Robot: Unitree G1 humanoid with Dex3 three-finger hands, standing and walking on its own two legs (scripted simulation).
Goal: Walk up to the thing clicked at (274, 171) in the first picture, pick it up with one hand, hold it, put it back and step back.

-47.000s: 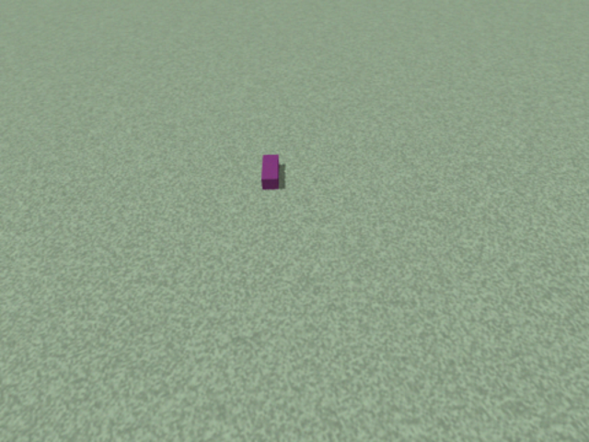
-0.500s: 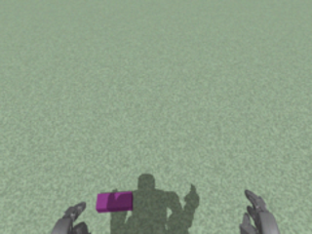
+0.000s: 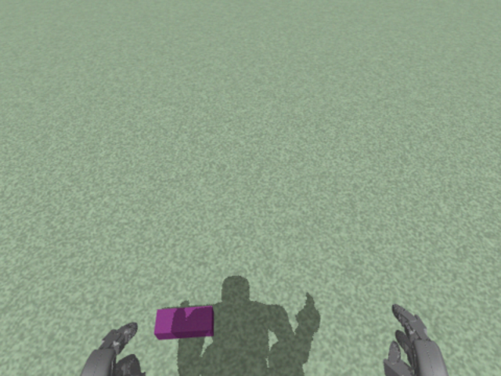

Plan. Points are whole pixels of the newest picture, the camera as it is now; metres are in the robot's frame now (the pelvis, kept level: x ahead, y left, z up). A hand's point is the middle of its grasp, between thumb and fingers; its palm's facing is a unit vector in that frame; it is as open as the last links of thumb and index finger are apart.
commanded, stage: home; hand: left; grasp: from above
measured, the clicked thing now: (185, 322) +0.45 +0.25 -0.68
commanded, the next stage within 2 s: stand in 0.58 s
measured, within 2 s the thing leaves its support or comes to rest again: neither
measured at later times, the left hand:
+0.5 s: hand (144, 374) +0.17 +0.18 -0.04, palm faces +0.05 -0.98 -0.20, open 7.4 cm
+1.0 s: hand out of the picture +0.09 +0.24 -0.10, palm faces +0.04 -0.94 -0.35, open 7.4 cm
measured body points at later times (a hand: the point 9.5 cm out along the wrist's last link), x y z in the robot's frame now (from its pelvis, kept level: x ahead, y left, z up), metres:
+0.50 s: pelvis +0.01 +0.00 +0.00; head +0.02 +0.00 +0.45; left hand +0.16 +0.23 -0.03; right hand +0.17 -0.25 -0.06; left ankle +0.01 +0.12 -0.68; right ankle +0.01 -0.14 -0.68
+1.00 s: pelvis +0.00 +0.00 +0.03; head +0.01 +0.01 +0.48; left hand +0.09 +0.29 -0.08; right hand +0.10 -0.27 -0.09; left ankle +0.01 +0.12 -0.68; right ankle +0.01 -0.14 -0.68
